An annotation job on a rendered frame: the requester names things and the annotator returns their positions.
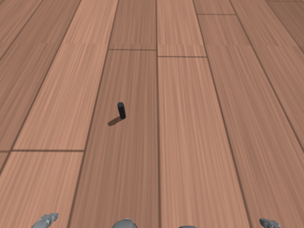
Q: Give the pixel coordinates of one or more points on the can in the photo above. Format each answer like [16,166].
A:
[121,110]

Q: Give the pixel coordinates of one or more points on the right robot hand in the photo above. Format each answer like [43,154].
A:
[268,223]

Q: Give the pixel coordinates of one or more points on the left robot hand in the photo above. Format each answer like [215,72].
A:
[46,220]

